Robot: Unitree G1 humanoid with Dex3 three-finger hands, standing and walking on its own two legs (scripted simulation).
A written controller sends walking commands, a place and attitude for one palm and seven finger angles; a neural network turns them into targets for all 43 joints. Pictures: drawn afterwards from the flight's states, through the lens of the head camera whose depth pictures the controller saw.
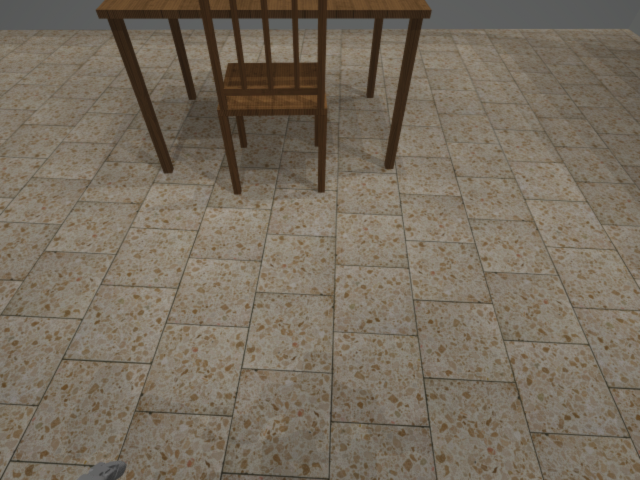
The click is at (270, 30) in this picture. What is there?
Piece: chair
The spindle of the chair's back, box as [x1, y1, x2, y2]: [260, 0, 273, 88]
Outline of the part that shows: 260,0 268,88 272,88 273,85 266,0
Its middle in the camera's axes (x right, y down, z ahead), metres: -0.19 -0.69 +1.32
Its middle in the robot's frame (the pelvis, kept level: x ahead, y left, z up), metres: +1.44 +0.27 -0.06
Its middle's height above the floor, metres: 0.70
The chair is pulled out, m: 0.00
